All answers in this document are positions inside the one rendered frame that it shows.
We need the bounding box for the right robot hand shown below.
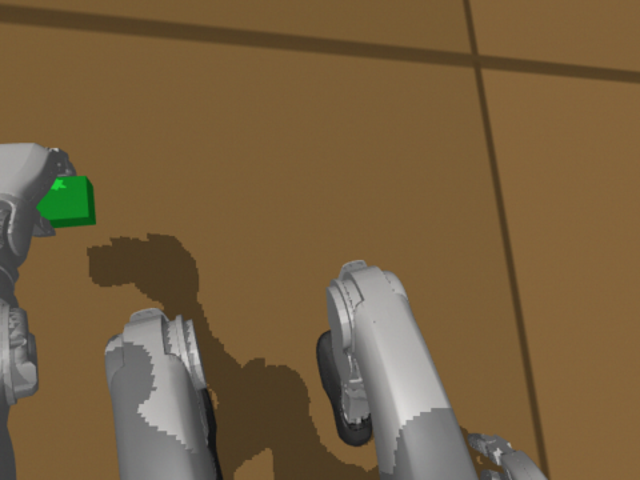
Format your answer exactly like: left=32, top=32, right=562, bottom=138
left=467, top=433, right=548, bottom=480

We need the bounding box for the left robot hand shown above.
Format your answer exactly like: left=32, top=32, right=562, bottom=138
left=0, top=143, right=77, bottom=237

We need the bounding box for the left robot foot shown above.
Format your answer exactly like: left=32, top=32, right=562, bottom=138
left=201, top=388, right=223, bottom=480

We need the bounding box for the left robot arm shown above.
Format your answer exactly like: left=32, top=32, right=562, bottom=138
left=0, top=193, right=39, bottom=480

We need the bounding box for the small box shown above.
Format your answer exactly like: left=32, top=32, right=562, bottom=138
left=36, top=176, right=96, bottom=228

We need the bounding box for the right robot foot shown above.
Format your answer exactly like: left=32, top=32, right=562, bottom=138
left=316, top=330, right=372, bottom=446

